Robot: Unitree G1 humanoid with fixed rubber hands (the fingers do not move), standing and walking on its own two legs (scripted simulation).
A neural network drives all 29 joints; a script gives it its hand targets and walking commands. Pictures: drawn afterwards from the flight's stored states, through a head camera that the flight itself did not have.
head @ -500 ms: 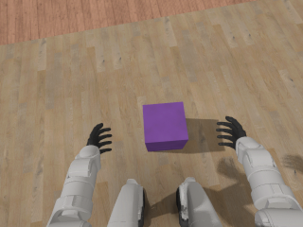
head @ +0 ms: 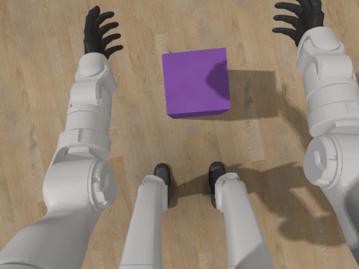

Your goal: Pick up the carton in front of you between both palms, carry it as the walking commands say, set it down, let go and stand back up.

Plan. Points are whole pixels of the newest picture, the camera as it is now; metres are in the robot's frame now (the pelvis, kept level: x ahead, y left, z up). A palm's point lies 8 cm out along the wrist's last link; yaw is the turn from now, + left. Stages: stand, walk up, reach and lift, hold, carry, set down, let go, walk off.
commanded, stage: reach and lift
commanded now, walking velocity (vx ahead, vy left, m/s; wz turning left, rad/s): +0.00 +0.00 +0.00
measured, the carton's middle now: (195, 88) +0.52 -0.02 -0.53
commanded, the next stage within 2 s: none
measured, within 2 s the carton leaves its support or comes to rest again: leaves its support in 1.78 s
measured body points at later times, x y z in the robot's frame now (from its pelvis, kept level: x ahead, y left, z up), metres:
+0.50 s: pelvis +0.00 +0.01 -0.14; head +0.36 -0.01 +0.14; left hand +0.53 +0.17 -0.30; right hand +0.54 -0.21 -0.30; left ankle +0.08 +0.14 -0.62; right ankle +0.08 -0.11 -0.62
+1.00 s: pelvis -0.03 +0.00 -0.28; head +0.35 -0.01 -0.05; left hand +0.53 +0.17 -0.47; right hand +0.54 -0.20 -0.47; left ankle +0.08 +0.14 -0.62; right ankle +0.08 -0.11 -0.62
